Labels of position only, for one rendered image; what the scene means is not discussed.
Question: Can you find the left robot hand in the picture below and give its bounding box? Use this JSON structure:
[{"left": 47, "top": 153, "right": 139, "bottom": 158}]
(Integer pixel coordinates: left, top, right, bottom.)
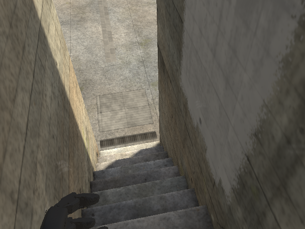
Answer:
[{"left": 40, "top": 192, "right": 109, "bottom": 229}]

